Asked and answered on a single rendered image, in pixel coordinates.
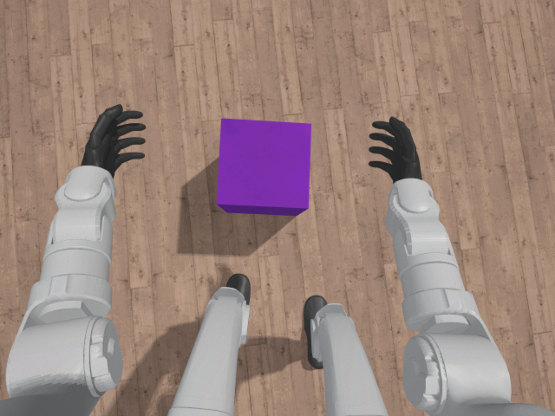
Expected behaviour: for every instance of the left robot foot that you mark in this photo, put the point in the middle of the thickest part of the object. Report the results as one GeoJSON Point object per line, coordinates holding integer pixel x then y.
{"type": "Point", "coordinates": [241, 283]}

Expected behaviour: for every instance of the carton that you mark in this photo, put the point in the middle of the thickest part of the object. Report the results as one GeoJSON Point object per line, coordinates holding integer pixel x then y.
{"type": "Point", "coordinates": [264, 167]}

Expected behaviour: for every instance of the left robot hand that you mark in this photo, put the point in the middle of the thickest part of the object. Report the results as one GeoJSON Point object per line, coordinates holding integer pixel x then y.
{"type": "Point", "coordinates": [103, 145]}

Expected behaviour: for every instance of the right robot hand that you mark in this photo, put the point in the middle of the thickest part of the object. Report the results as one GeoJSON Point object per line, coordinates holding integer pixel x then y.
{"type": "Point", "coordinates": [404, 158]}

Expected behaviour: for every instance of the right robot thigh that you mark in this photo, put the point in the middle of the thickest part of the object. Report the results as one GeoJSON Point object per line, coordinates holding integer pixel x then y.
{"type": "Point", "coordinates": [350, 385]}

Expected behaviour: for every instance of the robot right upper arm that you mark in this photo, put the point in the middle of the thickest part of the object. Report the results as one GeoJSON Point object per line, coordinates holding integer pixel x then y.
{"type": "Point", "coordinates": [459, 375]}

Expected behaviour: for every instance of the right robot forearm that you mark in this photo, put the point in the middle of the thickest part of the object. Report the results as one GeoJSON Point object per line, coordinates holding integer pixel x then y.
{"type": "Point", "coordinates": [435, 300]}

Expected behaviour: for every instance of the left robot forearm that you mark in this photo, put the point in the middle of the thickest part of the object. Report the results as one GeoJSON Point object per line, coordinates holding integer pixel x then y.
{"type": "Point", "coordinates": [75, 266]}

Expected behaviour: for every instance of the robot left upper arm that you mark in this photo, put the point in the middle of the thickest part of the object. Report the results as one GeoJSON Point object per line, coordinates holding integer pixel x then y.
{"type": "Point", "coordinates": [63, 368]}

